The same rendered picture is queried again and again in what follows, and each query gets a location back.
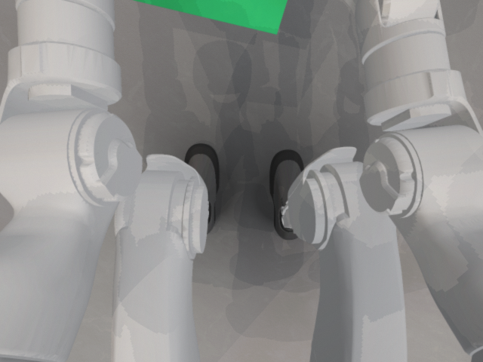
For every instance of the right robot forearm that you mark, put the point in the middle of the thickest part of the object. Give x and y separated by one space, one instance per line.
409 80

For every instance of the robot right thigh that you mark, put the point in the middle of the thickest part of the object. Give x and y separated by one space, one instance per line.
361 308

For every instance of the left robot forearm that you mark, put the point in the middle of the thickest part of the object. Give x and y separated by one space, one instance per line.
65 57

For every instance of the robot right upper arm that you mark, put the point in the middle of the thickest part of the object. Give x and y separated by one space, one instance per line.
429 182

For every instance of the robot left upper arm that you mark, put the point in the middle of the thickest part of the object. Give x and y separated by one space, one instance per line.
64 173

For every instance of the carton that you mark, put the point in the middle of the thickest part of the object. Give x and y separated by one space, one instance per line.
263 15

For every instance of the left robot foot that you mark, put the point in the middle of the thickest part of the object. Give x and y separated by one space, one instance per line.
204 160

